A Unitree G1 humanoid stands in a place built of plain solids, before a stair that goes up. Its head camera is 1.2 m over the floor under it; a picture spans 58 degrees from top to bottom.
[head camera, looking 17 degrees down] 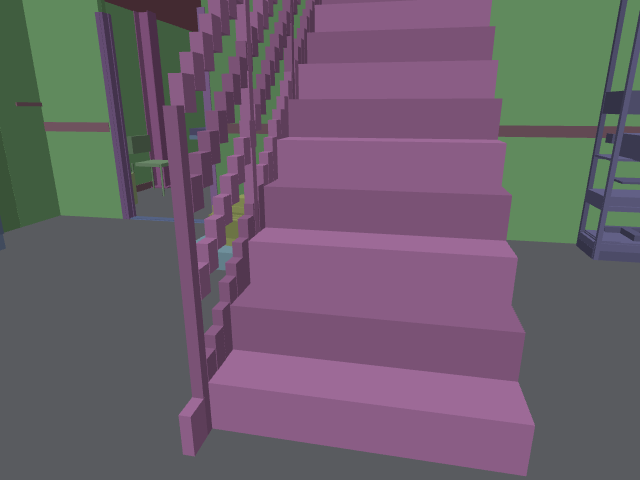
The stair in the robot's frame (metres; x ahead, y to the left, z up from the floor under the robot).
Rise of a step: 0.21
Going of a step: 0.24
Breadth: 1.20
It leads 12 degrees to the right of straight ahead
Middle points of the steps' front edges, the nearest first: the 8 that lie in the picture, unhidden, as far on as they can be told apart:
1.29 -0.12 0.21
1.53 -0.17 0.42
1.76 -0.21 0.62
2.00 -0.26 0.83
2.23 -0.31 1.04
2.47 -0.36 1.25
2.70 -0.41 1.45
2.94 -0.45 1.66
